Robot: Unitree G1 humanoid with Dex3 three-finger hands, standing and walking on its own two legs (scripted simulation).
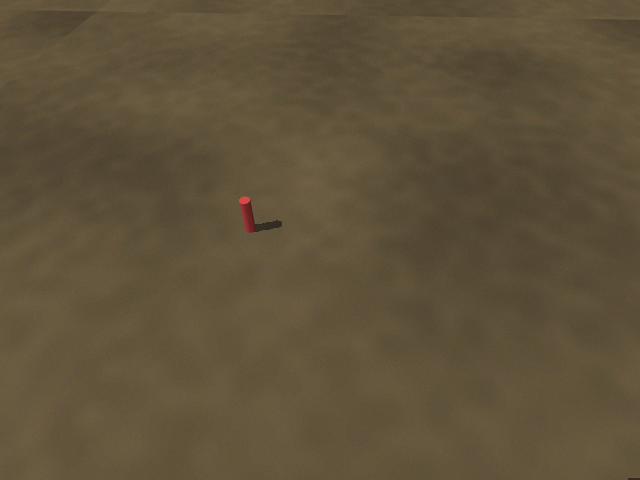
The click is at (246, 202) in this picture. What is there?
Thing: slim round
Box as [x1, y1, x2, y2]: [239, 197, 255, 232]
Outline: 241,197 239,199 245,229 246,231 251,232 255,229 250,201 248,197
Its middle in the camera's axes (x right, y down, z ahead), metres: -0.31 -0.10 +1.66
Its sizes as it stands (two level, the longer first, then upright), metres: 0.045 0.045 0.171
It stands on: the floor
